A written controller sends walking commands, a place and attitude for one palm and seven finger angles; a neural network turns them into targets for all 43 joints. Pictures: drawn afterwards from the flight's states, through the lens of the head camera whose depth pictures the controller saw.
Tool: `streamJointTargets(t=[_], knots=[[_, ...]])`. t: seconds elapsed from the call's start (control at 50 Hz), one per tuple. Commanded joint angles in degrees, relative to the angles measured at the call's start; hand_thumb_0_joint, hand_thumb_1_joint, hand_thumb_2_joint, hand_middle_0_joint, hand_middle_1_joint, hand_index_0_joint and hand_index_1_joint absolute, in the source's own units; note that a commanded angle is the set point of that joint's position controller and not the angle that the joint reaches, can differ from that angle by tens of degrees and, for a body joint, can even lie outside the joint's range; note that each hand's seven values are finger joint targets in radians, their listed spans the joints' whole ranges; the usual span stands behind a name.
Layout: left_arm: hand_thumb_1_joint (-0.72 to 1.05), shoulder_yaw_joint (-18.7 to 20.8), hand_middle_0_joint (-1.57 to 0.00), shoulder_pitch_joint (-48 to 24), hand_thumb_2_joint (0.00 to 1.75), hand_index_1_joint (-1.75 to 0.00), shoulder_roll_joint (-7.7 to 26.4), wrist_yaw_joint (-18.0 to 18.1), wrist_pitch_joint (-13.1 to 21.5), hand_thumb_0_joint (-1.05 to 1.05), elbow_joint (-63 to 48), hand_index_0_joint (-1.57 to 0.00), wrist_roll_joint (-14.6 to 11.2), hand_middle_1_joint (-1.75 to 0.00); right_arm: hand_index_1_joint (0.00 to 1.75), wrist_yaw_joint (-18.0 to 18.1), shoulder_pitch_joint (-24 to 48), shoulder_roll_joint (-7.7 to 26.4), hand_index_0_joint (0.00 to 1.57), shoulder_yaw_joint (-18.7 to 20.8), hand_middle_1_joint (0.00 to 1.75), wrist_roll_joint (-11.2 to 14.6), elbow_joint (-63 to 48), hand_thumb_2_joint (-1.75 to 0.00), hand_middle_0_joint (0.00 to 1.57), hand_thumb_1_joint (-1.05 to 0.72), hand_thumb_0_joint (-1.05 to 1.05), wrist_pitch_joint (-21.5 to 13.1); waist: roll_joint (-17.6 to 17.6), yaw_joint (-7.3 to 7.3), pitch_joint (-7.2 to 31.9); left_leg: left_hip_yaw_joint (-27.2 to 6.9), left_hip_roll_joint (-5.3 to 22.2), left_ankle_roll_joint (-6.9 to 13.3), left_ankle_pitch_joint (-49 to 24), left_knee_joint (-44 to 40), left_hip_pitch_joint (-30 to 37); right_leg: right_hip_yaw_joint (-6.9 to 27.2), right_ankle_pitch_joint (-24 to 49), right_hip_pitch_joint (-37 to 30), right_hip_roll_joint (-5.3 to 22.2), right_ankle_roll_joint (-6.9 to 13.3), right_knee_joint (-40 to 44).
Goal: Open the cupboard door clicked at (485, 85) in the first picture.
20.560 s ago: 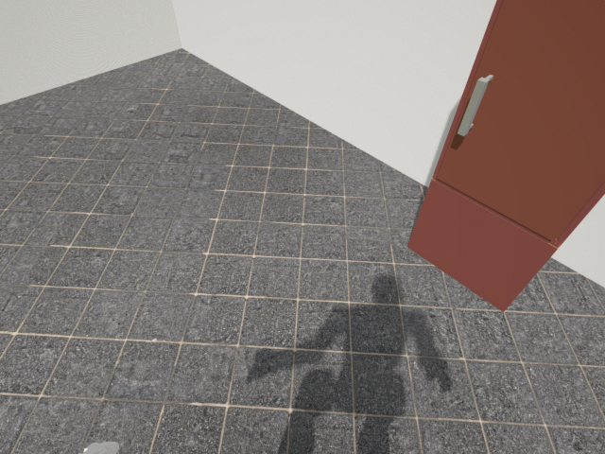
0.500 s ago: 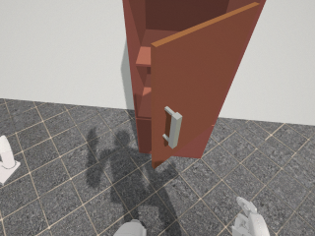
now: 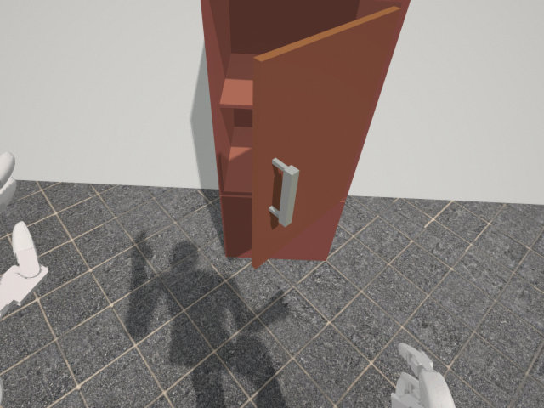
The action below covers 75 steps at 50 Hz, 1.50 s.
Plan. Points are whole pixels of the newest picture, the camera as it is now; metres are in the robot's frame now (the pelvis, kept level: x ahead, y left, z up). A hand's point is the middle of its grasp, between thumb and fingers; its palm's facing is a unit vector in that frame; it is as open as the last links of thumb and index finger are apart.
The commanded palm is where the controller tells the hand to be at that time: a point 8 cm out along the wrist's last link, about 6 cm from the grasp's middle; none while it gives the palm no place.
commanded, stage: stop stepping back and stand still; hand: left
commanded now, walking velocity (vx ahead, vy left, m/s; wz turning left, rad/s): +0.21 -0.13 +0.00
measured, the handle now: (281, 193) +0.55 +0.03 -0.04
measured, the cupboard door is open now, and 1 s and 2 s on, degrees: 45 45 45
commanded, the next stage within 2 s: let the arm hang, fingers relaxed in 1.42 s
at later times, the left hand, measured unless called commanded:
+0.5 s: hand (34, 339) +0.14 +0.24 +0.17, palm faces +0.44 -0.78 -0.44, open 7.4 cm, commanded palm +0.08 +0.27 +0.19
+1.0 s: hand out of the picture +0.13 +0.27 +0.16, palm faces +0.37 -0.81 -0.46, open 7.4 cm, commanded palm +0.08 +0.31 +0.19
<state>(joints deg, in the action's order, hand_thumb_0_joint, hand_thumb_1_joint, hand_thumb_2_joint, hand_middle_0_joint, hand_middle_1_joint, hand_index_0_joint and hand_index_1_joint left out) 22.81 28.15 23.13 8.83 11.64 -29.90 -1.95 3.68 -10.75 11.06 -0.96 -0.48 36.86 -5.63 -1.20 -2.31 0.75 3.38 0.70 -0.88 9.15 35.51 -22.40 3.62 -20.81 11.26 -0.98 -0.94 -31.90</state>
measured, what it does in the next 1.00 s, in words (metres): steps on the spot: right foot, then left foot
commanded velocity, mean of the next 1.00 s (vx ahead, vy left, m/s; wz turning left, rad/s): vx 0.09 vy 0.02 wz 0.00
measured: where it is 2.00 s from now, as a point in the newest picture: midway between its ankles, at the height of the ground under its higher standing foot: outside the picture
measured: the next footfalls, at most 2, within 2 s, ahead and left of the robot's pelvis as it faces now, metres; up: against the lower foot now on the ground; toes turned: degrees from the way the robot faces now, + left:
right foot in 0.26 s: -0.05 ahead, -0.09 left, +0.00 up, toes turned -5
left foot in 0.60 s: -0.02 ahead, +0.13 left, +0.00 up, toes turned +2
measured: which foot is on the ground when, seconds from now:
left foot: down 0.00-0.26, up 0.28-0.58, down 0.60-1.00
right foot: down 0.00-0.02, up 0.04-0.24, down 0.26-1.00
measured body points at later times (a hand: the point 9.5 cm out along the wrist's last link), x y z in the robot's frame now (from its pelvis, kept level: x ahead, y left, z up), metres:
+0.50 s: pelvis -0.07 -0.02 +0.01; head -0.09 -0.04 +0.46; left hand +0.11 +0.28 +0.20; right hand +0.03 -0.29 -0.10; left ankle -0.05 +0.12 -0.69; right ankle -0.09 -0.09 -0.73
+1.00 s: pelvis -0.07 +0.02 +0.01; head -0.06 +0.02 +0.46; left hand +0.11 +0.31 +0.19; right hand +0.09 -0.21 -0.07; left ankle -0.06 +0.13 -0.73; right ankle -0.09 -0.09 -0.73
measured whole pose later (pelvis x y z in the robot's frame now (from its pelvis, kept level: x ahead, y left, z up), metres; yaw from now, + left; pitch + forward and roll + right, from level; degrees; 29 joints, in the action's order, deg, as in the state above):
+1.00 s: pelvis -0.07 +0.02 +0.01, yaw -3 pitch +0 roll -1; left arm 22.1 31.7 22.8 8.6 10.1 -26.8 -2.4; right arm 3.5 -11.0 10.6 -1.2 -0.4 34.6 -6.3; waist -0.1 -0.6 -1.2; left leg 4.3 2.1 0.3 13.5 26.9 -13.0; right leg -2.5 -14.6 9.9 -0.9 1.0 -25.0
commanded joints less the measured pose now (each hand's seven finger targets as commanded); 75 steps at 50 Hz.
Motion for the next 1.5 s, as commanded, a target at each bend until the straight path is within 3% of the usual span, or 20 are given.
streamJointTargets(t=[0.0, 0.04, 0.08, 0.12, 0.16, 0.2, 0.22, 0.24, 0.26, 0.3, 0.36, 0.48, 0.52, 0.56, 0.58, 0.62, 0.72, 0.92, 1.22, 1.48], knots=[[0.90, 7.8, -0.20, -4.2, 0.90, -0.30, 11.4, 0.4, 3.5, 0.00, -10.9, -0.20, -1.2, -0.30, 0.30, 0.4, 2.3, 9.1, 0.20, 4.5, 0.30, 0.8, -10.1, -0.90, 0.20, -0.90, 0.00, -5.3, 10.4, 1.57, 9.2, -16.1, 15.1, 5.8, -18.7, -18.3, 20.6, -0.7, -10.3, 8.8, -1.9, 0.0, -10.4], [0.90, 9.8, -0.20, -0.1, 0.90, -0.30, 12.2, 0.5, 3.7, 0.00, -14.3, -0.20, -2.2, -0.30, 0.30, 0.2, 3.0, 6.8, 0.20, 3.6, 0.30, -0.6, -10.2, -0.90, 0.20, -0.90, 0.00, -7.2, 17.5, 2.92, 7.4, -25.4, 17.7, 6.5, 5.5, -26.9, 13.3, 0.1, -9.6, 9.5, -1.1, -0.4, -17.6], [0.90, 9.7, -0.20, 4.7, 0.90, -0.30, 11.5, 0.9, 3.8, 0.00, -16.5, -0.20, -1.2, -0.30, 0.30, -0.3, 3.4, 7.0, 0.20, 3.4, 0.30, -0.4, -10.3, -0.90, 0.20, -0.90, 0.00, -7.4, 12.3, 2.68, 6.5, -17.4, 15.1, 7.2, 17.8, -27.2, 8.6, -1.8, -5.1, 5.0, -0.2, 0.3, -13.9], [0.90, 11.0, -0.20, 8.0, 0.90, -0.30, 12.6, 1.4, 3.2, 0.00, -17.4, -0.20, -1.0, -0.30, 0.30, -0.3, 3.8, 7.7, 0.20, 3.5, 0.30, -0.4, -11.0, -0.90, 0.20, -0.90, 0.00, -7.0, 15.4, 2.29, 5.7, -12.0, 11.3, 4.9, 25.8, -30.3, 0.9, -7.0, -4.9, -2.5, -2.6, 0.8, -8.5], [0.90, 9.8, -0.20, 10.5, 0.90, -0.30, 10.8, 1.8, 2.4, 0.00, -14.4, -0.20, -1.0, -0.30, 0.30, 0.0, 3.7, 7.7, 0.20, 3.5, 0.30, -0.5, -11.0, -0.90, 0.20, -0.90, 0.00, -6.0, 18.6, 2.61, 3.4, -8.0, 9.6, 2.9, 28.7, -30.1, -4.4, -10.5, -5.8, -8.6, -3.7, 1.8, -1.8], [0.90, 10.3, -0.20, 9.3, 0.90, -0.30, 12.0, 1.9, 1.7, 0.00, -11.8, -0.20, -0.7, -0.30, 0.30, 0.7, 3.3, 7.6, 0.20, 3.8, 0.30, -0.6, -10.4, -0.90, 0.20, -0.90, 0.00, -4.5, 12.8, 2.95, 2.6, -4.7, 6.2, 1.9, 27.0, -22.1, -5.9, -9.6, -4.8, -11.5, -2.0, 3.0, 8.6], [0.90, 11.2, -0.20, 8.3, 0.90, -0.30, 13.6, 1.9, 1.4, 0.00, -10.6, -0.20, -0.4, -0.30, 0.30, 1.0, 3.0, 7.4, 0.20, 4.0, 0.30, -0.7, -10.3, -0.90, 0.20, -0.90, 0.00, -3.8, 5.2, 3.36, 1.8, -2.2, 3.0, 1.1, 23.0, -11.3, -5.3, -2.9, -6.7, -7.5, 2.7, 5.3, 14.4], [0.90, 10.6, -0.20, 5.5, 0.90, -0.30, 13.6, 1.8, 1.6, 0.00, -10.8, -0.20, -0.6, -0.30, 0.30, 1.0, 2.9, 7.3, 0.20, 4.3, 0.30, -1.0, -10.1, -0.90, 0.20, -0.90, 0.00, -3.0, -4.0, 3.45, 1.2, -1.0, 0.7, 0.4, 15.4, 6.3, -4.2, 13.3, -15.7, 1.2, 13.0, 10.2, 21.1], [0.90, 11.6, -0.20, 1.2, 0.90, -0.30, 15.2, 2.1, 1.9, 0.00, -11.0, -0.20, -0.8, -0.30, 0.30, 1.0, 2.2, 8.1, 0.20, 4.4, 0.30, -0.9, -8.8, -0.90, 0.20, -0.90, 0.00, -3.1, -9.0, 2.51, 0.4, -2.7, 0.1, 0.0, 13.3, 17.9, -8.4, 23.8, -21.5, 5.5, 21.1, 13.8, 25.6], [0.90, 8.1, -0.20, -0.3, 0.90, -0.30, 10.7, 1.6, 2.2, 0.00, -3.0, -0.20, -0.5, -0.30, 0.30, 0.7, -0.3, 8.1, 0.20, 4.3, 0.30, -0.4, -6.9, -0.90, 0.20, -0.90, 0.00, -3.6, -4.6, 4.37, -1.7, -4.8, 1.6, -0.2, 9.4, 26.5, -12.0, 18.4, -17.8, 6.9, 18.1, 11.4, 23.4], [0.90, 5.6, -0.20, -4.5, 0.90, -0.30, 10.1, 1.1, 3.7, 0.00, 0.5, -0.20, 0.6, -0.30, 0.30, 1.6, 1.5, 8.0, 0.20, 3.9, 0.30, 0.1, -6.3, -0.90, 0.20, -0.90, 0.00, -4.4, -2.1, 3.76, -3.6, -2.3, 2.4, 0.5, 7.0, 19.0, -10.0, 10.5, -5.5, 5.2, 15.1, 8.7, 20.9], [0.90, 7.5, -0.20, -2.7, 0.90, -0.30, 11.4, 2.1, 5.0, 0.00, -4.6, -0.20, 0.7, -0.30, 0.30, 1.7, 2.9, 7.0, 0.20, 3.7, 0.30, -0.2, -7.4, -0.90, 0.20, -0.90, 0.00, -6.3, -6.7, 1.11, -0.7, 2.7, 0.6, 2.6, 7.8, -3.0, 1.2, 7.6, 4.3, -1.8, 13.6, 7.3, 16.5], [0.90, 8.6, -0.20, -0.7, 0.90, -0.30, 11.7, 2.2, 5.1, 0.00, -7.8, -0.20, 0.1, -0.30, 0.30, 1.4, 2.1, 7.4, 0.20, 4.0, 0.30, -0.2, -7.6, -0.90, 0.20, -0.90, 0.00, -6.4, -2.1, 1.61, 1.5, 1.0, 0.8, 2.8, 4.0, -11.7, 8.2, 5.1, 9.6, -2.6, 11.4, 5.1, 12.2], [0.90, 9.0, -0.20, 0.6, 0.90, -0.30, 11.4, 2.1, 5.5, 0.00, -9.8, -0.20, -0.3, -0.30, 0.30, 1.1, 2.4, 8.5, 0.20, 4.5, 0.30, 0.0, -8.6, -0.90, 0.20, -0.90, 0.00, -5.8, 5.2, 1.51, 3.4, -4.1, 5.7, 4.4, -6.8, -12.3, 15.0, 2.1, 14.9, 0.1, 6.2, 1.2, 6.9], [0.90, 9.0, -0.20, 0.9, 0.90, -0.30, 11.4, 1.9, 5.5, 0.00, -9.6, -0.20, -0.5, -0.30, 0.30, 0.8, 2.3, 9.0, 0.20, 4.6, 0.30, 0.5, -8.9, -0.90, 0.20, -0.90, 0.00, -5.4, 5.2, 1.50, 4.2, -5.9, 7.4, 4.6, -10.5, -10.9, 15.3, 1.4, 16.5, 0.2, 4.9, 0.1, 6.1], [0.90, 10.0, -0.20, 2.9, 0.90, -0.30, 11.6, 1.4, 4.8, 0.00, -7.0, -0.20, -0.3, -0.30, 0.30, 0.9, 1.6, 7.9, 0.20, 4.0, 0.30, 0.3, -8.2, -0.90, 0.20, -0.90, 0.00, -5.0, 7.9, 2.47, 3.6, -3.4, 5.9, 3.7, -12.2, -9.3, 12.3, 0.2, 20.9, -1.2, 4.0, 1.2, 6.0], [0.90, 7.9, -0.20, 1.8, 0.90, -0.30, 10.1, 0.9, 3.9, 0.00, -5.7, -0.20, -0.6, -0.30, 0.30, 0.4, 1.9, 7.8, 0.20, 3.8, 0.30, 0.6, -8.9, -0.90, 0.20, -0.90, 0.00, -4.5, 1.9, 3.01, 4.5, -1.8, 4.1, 1.8, -12.5, -7.7, 11.5, 0.9, 30.2, -3.5, 5.3, 1.8, 6.8], [0.90, 7.9, -0.20, 1.0, 0.90, -0.30, 10.8, 1.0, 2.4, 0.00, -9.9, -0.20, -0.8, -0.30, 0.30, 0.9, 3.5, 7.5, 0.20, 2.9, 0.30, 0.3, -10.6, -0.90, 0.20, -0.90, 0.00, -3.4, 6.5, 2.31, 5.0, -3.3, 4.7, 1.7, -10.0, -13.4, 11.6, -1.8, 21.1, -4.0, 2.6, 0.8, 9.1], [0.90, 7.1, -0.20, 0.7, 0.90, -0.30, 10.1, 1.3, 1.9, 0.00, -8.4, -0.20, -0.5, -0.30, 0.30, 1.3, 4.1, 8.0, 0.20, 3.0, 0.30, 0.2, -10.3, -0.90, 0.20, -0.90, 0.00, -3.7, 5.7, 2.23, 2.7, -4.8, 3.6, 1.1, 3.7, -18.7, 7.8, -3.4, 11.4, -3.9, 1.6, 0.3, 13.6], [0.90, 6.1, -0.20, 2.2, 0.90, -0.30, 8.6, 1.4, 2.0, 0.00, -6.7, -0.20, -0.6, -0.30, 0.30, 1.3, 3.5, 7.9, 0.20, 3.2, 0.30, 0.3, -10.0, -0.90, 0.20, -0.90, 0.00, -3.7, 5.4, 2.18, 2.7, -4.2, 2.9, 0.9, 3.0, -18.3, 8.3, -3.4, 11.8, -3.7, 1.5, 0.3, 14.9]])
